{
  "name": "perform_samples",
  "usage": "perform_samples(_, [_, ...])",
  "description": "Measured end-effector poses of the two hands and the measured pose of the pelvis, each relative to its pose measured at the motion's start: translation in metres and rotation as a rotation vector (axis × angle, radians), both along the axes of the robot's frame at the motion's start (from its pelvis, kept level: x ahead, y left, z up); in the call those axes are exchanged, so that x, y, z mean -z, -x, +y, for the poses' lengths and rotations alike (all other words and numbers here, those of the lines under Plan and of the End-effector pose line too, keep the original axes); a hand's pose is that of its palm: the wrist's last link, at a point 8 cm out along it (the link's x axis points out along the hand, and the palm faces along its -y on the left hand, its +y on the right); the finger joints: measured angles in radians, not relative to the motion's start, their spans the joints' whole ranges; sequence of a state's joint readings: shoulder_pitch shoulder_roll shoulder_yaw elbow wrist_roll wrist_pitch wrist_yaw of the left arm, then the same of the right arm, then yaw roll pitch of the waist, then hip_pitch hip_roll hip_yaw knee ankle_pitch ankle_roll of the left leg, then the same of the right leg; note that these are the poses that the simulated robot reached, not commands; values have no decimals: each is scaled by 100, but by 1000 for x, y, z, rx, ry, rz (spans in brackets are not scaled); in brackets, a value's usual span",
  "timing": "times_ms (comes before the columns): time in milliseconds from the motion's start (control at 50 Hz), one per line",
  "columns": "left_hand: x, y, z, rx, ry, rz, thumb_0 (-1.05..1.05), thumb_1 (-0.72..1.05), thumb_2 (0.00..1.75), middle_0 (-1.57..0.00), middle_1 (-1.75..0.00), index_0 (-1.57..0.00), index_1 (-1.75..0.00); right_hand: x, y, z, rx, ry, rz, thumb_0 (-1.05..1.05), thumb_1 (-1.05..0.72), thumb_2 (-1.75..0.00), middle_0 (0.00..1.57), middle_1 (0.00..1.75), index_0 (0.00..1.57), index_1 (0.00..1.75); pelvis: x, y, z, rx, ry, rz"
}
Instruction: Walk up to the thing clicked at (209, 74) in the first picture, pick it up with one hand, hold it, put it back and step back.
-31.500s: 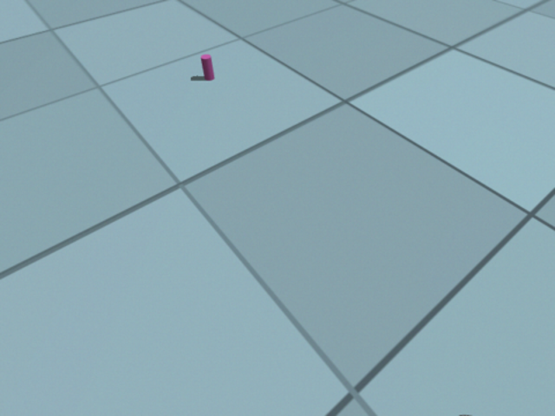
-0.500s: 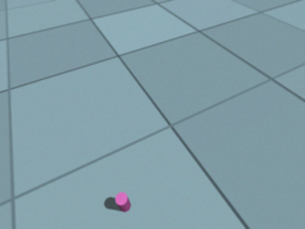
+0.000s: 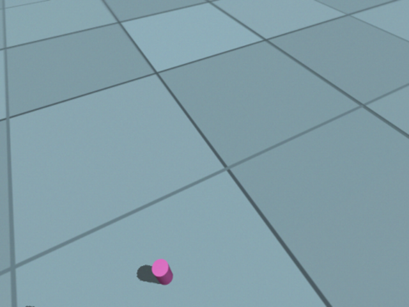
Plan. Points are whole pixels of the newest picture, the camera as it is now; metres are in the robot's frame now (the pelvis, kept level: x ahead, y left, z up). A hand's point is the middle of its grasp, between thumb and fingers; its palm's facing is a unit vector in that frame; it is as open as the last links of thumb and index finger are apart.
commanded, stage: stand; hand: left
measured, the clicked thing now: (162, 272) +0.34 +0.22 -0.70
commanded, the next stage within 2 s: step back in 0.26 s
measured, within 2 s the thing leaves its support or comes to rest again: neither
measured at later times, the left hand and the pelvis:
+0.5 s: hand out of the picture +0.08 +0.28 -0.17, palm faces +0.00 -0.92 -0.39, open 7.4 cm; pelvis -0.03 +0.01 -0.02, yaw +1 degrees
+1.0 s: hand out of the picture +0.02 +0.31 -0.18, palm faces -0.10 -0.92 -0.39, open 7.4 cm; pelvis -0.10 +0.05 -0.03, yaw -4 degrees
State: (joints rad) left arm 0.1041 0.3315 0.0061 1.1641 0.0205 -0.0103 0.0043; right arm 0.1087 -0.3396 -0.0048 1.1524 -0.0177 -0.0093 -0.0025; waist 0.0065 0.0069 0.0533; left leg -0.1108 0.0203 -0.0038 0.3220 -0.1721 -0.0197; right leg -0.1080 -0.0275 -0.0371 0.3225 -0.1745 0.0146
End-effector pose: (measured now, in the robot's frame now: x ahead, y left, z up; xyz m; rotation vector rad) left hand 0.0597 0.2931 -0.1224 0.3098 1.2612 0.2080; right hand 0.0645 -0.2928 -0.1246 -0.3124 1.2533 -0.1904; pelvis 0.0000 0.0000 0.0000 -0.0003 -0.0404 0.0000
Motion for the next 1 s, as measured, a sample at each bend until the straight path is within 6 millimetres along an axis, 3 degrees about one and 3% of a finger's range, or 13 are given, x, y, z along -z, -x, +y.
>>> perform_samples(280, [-1, -10, 0, -4, 1, -8, 1, 90, 90, -20, -30, -21, -30, 1, -7, 0, 3, -5, 3, 1, -90, -90, 20, 30, 20, 30, 0, -6, 0, 0, 1, 7])
perform_samples(460, [4, -14, 22, -2, -43, -54, 1, 90, 90, -21, -30, -21, -30, 5, -8, -13, 5, 34, -18, 0, -90, -90, 20, 30, 20, 30, 14, 22, 5, -13, 13, 17])
perform_samples(560, [11, -16, 41, 35, -49, -83, 1, 90, 90, -21, -30, -21, -30, 2, 11, -7, 7, 68, -8, 0, -91, -90, 20, 30, 20, 30, 21, 37, 25, -13, -1, 23])
perform_samples(680, [28, -29, 66, 45, -40, -145, 1, 90, 90, -21, -30, -21, -30, 2, 60, 16, 3, 116, 59, 0, -91, -90, 20, 30, 20, 30, 32, 56, 46, -24, 6, 31])
perform_samples(780, [26, -12, 63, 60, -19, -111, 1, 90, 90, -20, -30, -20, -30, -6, 90, 33, 18, 109, 100, 1, -90, -90, 20, 30, 20, 30, 20, 68, 52, -12, 25, 41])
perform_samples(1000, [22, 40, 56, 110, -50, -57, 1, 90, 90, -21, -30, -21, -30, 17, 96, 34, 42, 52, -50, 1, -90, -90, 20, 30, 20, 30, 31, 100, 47, 62, -9, 18])
